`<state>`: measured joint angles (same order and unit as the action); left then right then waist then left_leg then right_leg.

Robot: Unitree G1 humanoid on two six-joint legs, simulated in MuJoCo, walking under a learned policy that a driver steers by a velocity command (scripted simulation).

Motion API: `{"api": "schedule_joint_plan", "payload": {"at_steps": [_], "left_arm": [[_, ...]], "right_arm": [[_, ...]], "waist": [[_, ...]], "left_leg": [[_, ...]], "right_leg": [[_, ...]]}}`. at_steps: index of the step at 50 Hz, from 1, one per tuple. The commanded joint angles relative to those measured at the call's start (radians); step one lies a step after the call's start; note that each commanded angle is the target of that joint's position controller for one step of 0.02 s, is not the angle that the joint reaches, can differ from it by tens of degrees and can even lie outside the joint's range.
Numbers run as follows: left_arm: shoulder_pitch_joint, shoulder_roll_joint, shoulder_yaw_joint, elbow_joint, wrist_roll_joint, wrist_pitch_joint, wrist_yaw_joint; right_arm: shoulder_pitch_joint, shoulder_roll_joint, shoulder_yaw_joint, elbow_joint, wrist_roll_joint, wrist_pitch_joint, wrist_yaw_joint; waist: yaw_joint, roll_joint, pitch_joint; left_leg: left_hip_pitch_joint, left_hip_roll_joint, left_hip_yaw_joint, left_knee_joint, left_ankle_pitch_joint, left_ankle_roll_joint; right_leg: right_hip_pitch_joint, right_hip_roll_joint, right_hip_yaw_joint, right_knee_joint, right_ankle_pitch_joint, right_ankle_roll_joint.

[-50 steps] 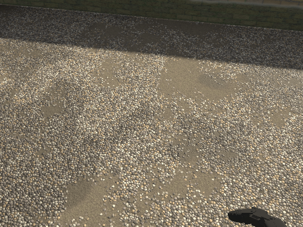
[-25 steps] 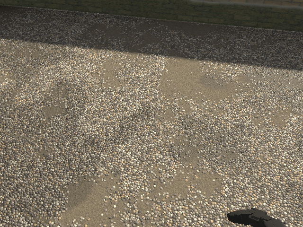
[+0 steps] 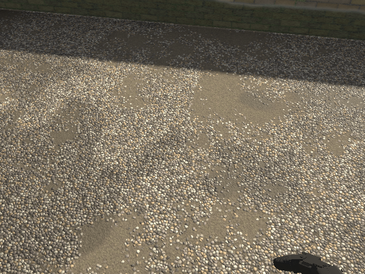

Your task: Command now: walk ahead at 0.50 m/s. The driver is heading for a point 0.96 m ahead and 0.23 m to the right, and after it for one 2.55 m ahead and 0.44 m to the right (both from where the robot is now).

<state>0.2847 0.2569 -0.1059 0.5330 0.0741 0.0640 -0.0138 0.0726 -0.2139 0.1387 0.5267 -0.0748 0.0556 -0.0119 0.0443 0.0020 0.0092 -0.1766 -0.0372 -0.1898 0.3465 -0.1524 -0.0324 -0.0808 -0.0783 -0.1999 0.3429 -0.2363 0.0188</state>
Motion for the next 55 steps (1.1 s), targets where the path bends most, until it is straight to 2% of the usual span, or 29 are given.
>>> {"api": "schedule_joint_plan", "payload": {"at_steps": [1,2,3,4,10,11,12,13,18,19,20,24,25,26,30,31,32,33,37,38,39,40,41,48,49,50,53,54,55], "left_arm": [[-0.013,0.096,0.030,-0.078,0.000,-0.013,0.004],[-0.012,0.096,0.030,-0.077,0.000,-0.013,0.004],[-0.025,0.087,0.023,-0.098,0.013,-0.018,-0.005],[-0.001,0.096,0.030,-0.074,0.005,-0.015,0.001],[-0.011,0.097,0.029,-0.078,0.000,-0.014,0.003],[-0.024,0.086,0.022,-0.099,0.013,-0.018,-0.005],[0.000,0.096,0.029,-0.075,0.005,-0.016,0.000],[-0.003,0.098,0.028,-0.077,0.000,-0.015,0.001],[-0.010,0.097,0.028,-0.079,0.000,-0.014,0.002],[-0.023,0.086,0.021,-0.100,0.013,-0.018,-0.006],[0.001,0.097,0.028,-0.075,0.005,-0.016,-0.001],[-0.009,0.098,0.027,-0.079,-0.001,-0.015,0.001],[-0.025,0.086,0.020,-0.101,0.013,-0.019,-0.007],[-0.001,0.097,0.027,-0.076,0.005,-0.017,-0.001],[-0.009,0.098,0.026,-0.079,-0.001,-0.015,0.001],[-0.011,0.098,0.026,-0.080,0.000,-0.015,0.001],[-0.023,0.086,0.019,-0.101,0.014,-0.019,-0.007],[0.000,0.097,0.026,-0.076,0.005,-0.017,-0.002],[-0.009,0.098,0.026,-0.079,-0.001,-0.015,0.000],[-0.024,0.086,0.018,-0.101,0.014,-0.020,-0.007],[-0.015,0.085,0.018,-0.098,0.019,-0.022,-0.010],[0.005,0.098,0.024,-0.076,0.005,-0.019,-0.005],[-0.002,0.100,0.024,-0.080,-0.001,-0.018,-0.003],[-0.010,0.097,0.025,-0.080,0.000,-0.015,0.000],[-0.022,0.085,0.017,-0.100,0.014,-0.019,-0.007],[0.000,0.097,0.025,-0.076,0.005,-0.017,-0.002],[-0.011,0.097,0.024,-0.079,0.000,-0.016,-0.001],[-0.023,0.086,0.017,-0.100,0.013,-0.020,-0.008],[-0.017,0.085,0.016,-0.098,0.019,-0.022,-0.011]], "right_arm": [[-0.092,-0.076,-0.027,-0.095,0.000,-0.017,-0.003],[-0.092,-0.076,-0.027,-0.094,0.000,-0.018,-0.003],[-0.129,-0.081,-0.024,-0.120,0.007,-0.021,0.006],[-0.093,-0.073,-0.025,-0.094,-0.003,-0.019,-0.002],[-0.091,-0.076,-0.026,-0.093,-0.001,-0.017,-0.003],[-0.128,-0.081,-0.023,-0.119,0.006,-0.020,0.006],[-0.092,-0.073,-0.024,-0.093,-0.004,-0.019,-0.002],[-0.091,-0.075,-0.024,-0.095,-0.004,-0.018,-0.003],[-0.091,-0.076,-0.025,-0.092,-0.002,-0.017,-0.002],[-0.128,-0.081,-0.023,-0.118,0.006,-0.020,0.006],[-0.091,-0.073,-0.024,-0.092,-0.005,-0.019,-0.001],[-0.090,-0.076,-0.024,-0.092,-0.002,-0.017,-0.003],[-0.127,-0.081,-0.022,-0.118,0.005,-0.020,0.006],[-0.090,-0.074,-0.023,-0.091,-0.006,-0.018,-0.002],[-0.089,-0.076,-0.023,-0.091,-0.003,-0.016,-0.003],[-0.089,-0.077,-0.024,-0.091,-0.002,-0.016,-0.002],[-0.125,-0.081,-0.021,-0.117,0.005,-0.020,0.006],[-0.089,-0.073,-0.022,-0.091,-0.006,-0.018,-0.001],[-0.088,-0.076,-0.023,-0.091,-0.003,-0.016,-0.002],[-0.124,-0.081,-0.021,-0.117,0.004,-0.020,0.006],[-0.124,-0.079,-0.019,-0.117,0.000,-0.021,0.007],[-0.086,-0.073,-0.021,-0.093,-0.010,-0.018,-0.002],[-0.086,-0.075,-0.021,-0.095,-0.008,-0.017,-0.003],[-0.087,-0.077,-0.022,-0.089,-0.003,-0.018,-0.002],[-0.123,-0.080,-0.020,-0.116,0.004,-0.021,0.006],[-0.086,-0.073,-0.021,-0.090,-0.007,-0.019,-0.001],[-0.085,-0.075,-0.021,-0.090,-0.005,-0.017,-0.002],[-0.120,-0.081,-0.019,-0.116,0.003,-0.020,0.006],[-0.119,-0.079,-0.018,-0.117,-0.001,-0.020,0.006]], "waist": [[-0.003,0.011,-0.059],[-0.002,0.012,-0.059],[0.018,0.014,-0.038],[0.000,0.011,-0.094],[-0.002,0.011,-0.059],[0.018,0.013,-0.038],[0.000,0.010,-0.094],[0.000,0.011,-0.076],[-0.002,0.011,-0.059],[0.018,0.014,-0.038],[0.000,0.010,-0.094],[-0.003,0.010,-0.061],[0.016,0.012,-0.037],[-0.002,0.008,-0.094],[-0.003,0.011,-0.061],[-0.003,0.011,-0.058],[0.017,0.014,-0.038],[-0.001,0.009,-0.094],[-0.003,0.011,-0.062],[0.016,0.013,-0.037],[0.018,0.010,-0.072],[-0.001,0.006,-0.111],[-0.003,0.006,-0.087],[-0.002,0.014,-0.059],[0.017,0.017,-0.037],[-0.001,0.011,-0.093],[-0.004,0.010,-0.064],[0.015,0.013,-0.042],[0.016,0.009,-0.072]], "left_leg": [[-0.028,0.041,-0.020,-0.031,0.245,0.030],[-0.029,0.041,-0.020,-0.031,0.246,0.030],[-0.067,0.041,-0.033,-0.031,0.311,0.035],[-0.010,0.046,-0.022,-0.030,0.274,0.033],[-0.026,0.043,-0.021,-0.037,0.242,0.031],[-0.064,0.043,-0.034,-0.036,0.307,0.036],[-0.007,0.048,-0.023,-0.036,0.270,0.034],[-0.011,0.045,-0.021,-0.035,0.255,0.033],[-0.024,0.045,-0.022,-0.042,0.239,0.032],[-0.062,0.045,-0.035,-0.041,0.303,0.037],[-0.005,0.050,-0.024,-0.040,0.266,0.035],[-0.017,0.047,-0.024,-0.044,0.238,0.033],[-0.060,0.047,-0.036,-0.044,0.299,0.037],[-0.003,0.052,-0.024,-0.043,0.262,0.035],[-0.017,0.048,-0.024,-0.048,0.233,0.033],[-0.021,0.048,-0.024,-0.049,0.232,0.033],[-0.060,0.048,-0.036,-0.048,0.295,0.037],[-0.003,0.053,-0.025,-0.047,0.259,0.035],[-0.015,0.050,-0.025,-0.051,0.231,0.034],[-0.058,0.049,-0.037,-0.050,0.292,0.037],[-0.040,0.054,-0.038,-0.047,0.320,0.039],[0.015,0.056,-0.025,-0.046,0.269,0.036],[0.008,0.052,-0.025,-0.047,0.245,0.034],[-0.022,0.052,-0.025,-0.059,0.221,0.034],[-0.061,0.051,-0.037,-0.056,0.284,0.038],[-0.003,0.057,-0.026,-0.056,0.251,0.036],[-0.012,0.054,-0.026,-0.059,0.227,0.035],[-0.051,0.053,-0.038,-0.056,0.287,0.038],[-0.037,0.057,-0.038,-0.053,0.314,0.039]], "right_leg": [[0.046,-0.052,0.095,-0.073,0.027,-0.034],[0.047,-0.052,0.096,-0.073,0.028,-0.034],[0.052,-0.056,0.100,-0.048,0.104,-0.033],[0.062,-0.054,0.101,-0.062,0.052,-0.035],[0.045,-0.051,0.103,-0.077,0.030,-0.033],[0.050,-0.056,0.106,-0.052,0.105,-0.032],[0.060,-0.054,0.108,-0.066,0.053,-0.034],[0.047,-0.052,0.107,-0.074,0.039,-0.032],[0.044,-0.050,0.109,-0.081,0.032,-0.032],[0.050,-0.055,0.112,-0.056,0.107,-0.032],[0.059,-0.053,0.114,-0.070,0.056,-0.034],[0.041,-0.050,0.115,-0.085,0.032,-0.031],[0.046,-0.055,0.117,-0.060,0.108,-0.031],[0.056,-0.052,0.119,-0.073,0.057,-0.033],[0.040,-0.049,0.120,-0.087,0.032,-0.031],[0.041,-0.049,0.120,-0.087,0.034,-0.031],[0.047,-0.054,0.123,-0.063,0.109,-0.031],[0.056,-0.051,0.125,-0.076,0.059,-0.034],[0.040,-0.048,0.125,-0.089,0.035,-0.031],[0.045,-0.053,0.127,-0.065,0.111,-0.031],[0.058,-0.056,0.131,-0.054,0.135,-0.033],[0.054,-0.051,0.133,-0.075,0.070,-0.033],[0.038,-0.049,0.131,-0.085,0.048,-0.030],[0.043,-0.046,0.134,-0.092,0.035,-0.033],[0.048,-0.051,0.136,-0.069,0.109,-0.032],[0.056,-0.049,0.138,-0.082,0.061,-0.034],[0.039,-0.045,0.138,-0.093,0.042,-0.031],[0.043,-0.050,0.140,-0.072,0.114,-0.031],[0.055,-0.053,0.143,-0.060,0.139,-0.032]]}}
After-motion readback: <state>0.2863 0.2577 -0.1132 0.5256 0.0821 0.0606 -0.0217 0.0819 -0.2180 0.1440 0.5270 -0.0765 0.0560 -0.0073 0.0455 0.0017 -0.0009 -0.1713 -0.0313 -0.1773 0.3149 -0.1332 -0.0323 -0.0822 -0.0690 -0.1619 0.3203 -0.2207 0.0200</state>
